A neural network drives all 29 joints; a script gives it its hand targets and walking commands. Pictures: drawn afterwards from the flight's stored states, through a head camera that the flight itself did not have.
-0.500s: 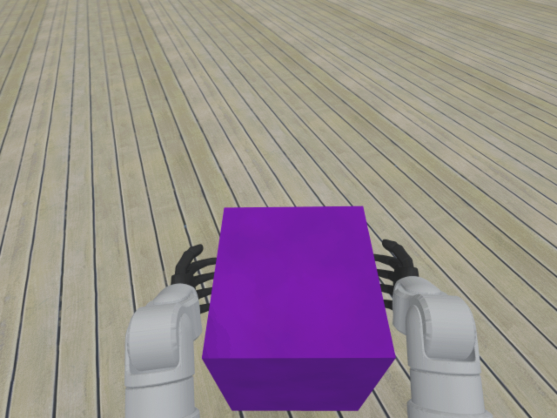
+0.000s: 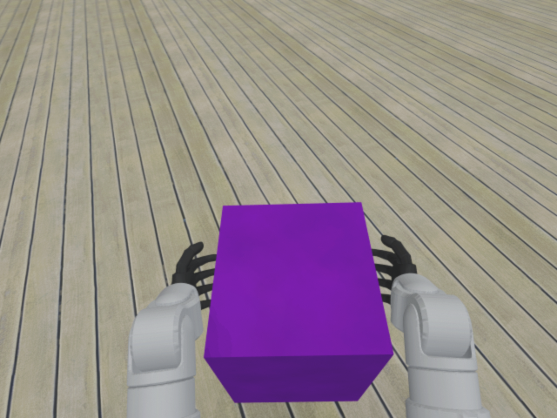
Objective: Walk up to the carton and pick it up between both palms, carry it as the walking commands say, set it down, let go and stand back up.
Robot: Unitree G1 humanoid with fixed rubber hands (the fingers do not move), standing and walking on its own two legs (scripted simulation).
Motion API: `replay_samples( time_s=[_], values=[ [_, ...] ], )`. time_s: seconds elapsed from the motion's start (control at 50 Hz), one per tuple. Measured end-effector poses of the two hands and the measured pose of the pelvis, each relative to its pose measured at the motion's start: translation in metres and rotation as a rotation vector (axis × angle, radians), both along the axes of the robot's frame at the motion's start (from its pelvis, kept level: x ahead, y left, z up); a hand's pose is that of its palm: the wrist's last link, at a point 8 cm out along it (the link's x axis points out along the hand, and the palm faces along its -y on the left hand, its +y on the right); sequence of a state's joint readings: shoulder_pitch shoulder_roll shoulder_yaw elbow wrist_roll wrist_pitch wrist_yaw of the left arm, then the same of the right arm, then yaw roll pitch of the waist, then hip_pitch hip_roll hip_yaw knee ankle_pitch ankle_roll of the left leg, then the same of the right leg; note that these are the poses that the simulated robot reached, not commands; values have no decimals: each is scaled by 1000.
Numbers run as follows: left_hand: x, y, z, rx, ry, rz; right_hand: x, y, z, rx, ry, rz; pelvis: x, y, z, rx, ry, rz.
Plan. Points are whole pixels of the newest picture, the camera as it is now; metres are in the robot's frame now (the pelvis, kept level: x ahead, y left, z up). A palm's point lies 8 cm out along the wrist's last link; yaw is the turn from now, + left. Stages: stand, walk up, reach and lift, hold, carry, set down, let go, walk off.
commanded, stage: carry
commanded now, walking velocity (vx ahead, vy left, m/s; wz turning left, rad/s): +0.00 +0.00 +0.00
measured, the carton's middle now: (294, 308) +0.29 +0.00 +0.00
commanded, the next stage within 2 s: none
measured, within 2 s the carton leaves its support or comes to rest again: neither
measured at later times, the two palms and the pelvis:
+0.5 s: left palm (200, 294) +0.27 +0.13 +0.08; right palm (418, 290) +0.27 -0.16 +0.08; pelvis +0.00 -0.02 +0.00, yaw +0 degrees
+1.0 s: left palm (210, 293) +0.28 +0.12 +0.08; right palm (427, 290) +0.27 -0.17 +0.08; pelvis +0.00 -0.03 +0.00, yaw +0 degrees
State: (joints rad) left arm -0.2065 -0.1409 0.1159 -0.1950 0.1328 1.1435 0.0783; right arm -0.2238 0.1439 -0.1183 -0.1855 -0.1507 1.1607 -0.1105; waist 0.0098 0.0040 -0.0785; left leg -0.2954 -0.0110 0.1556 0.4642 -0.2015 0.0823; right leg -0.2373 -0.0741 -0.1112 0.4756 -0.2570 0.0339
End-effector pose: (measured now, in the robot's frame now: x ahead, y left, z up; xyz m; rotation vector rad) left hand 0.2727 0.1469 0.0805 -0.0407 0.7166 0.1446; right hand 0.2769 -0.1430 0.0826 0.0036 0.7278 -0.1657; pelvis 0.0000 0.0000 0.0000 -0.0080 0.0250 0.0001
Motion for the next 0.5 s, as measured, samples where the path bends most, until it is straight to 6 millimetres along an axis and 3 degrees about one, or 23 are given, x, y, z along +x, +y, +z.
replay_samples(
  time_s=[0.5],
  values=[
    [1, -20, 1, 7, -15, -16, -4, -20, -1, 1, -15, -11, -1, -16, -1, 3, 3, -6]
  ],
)
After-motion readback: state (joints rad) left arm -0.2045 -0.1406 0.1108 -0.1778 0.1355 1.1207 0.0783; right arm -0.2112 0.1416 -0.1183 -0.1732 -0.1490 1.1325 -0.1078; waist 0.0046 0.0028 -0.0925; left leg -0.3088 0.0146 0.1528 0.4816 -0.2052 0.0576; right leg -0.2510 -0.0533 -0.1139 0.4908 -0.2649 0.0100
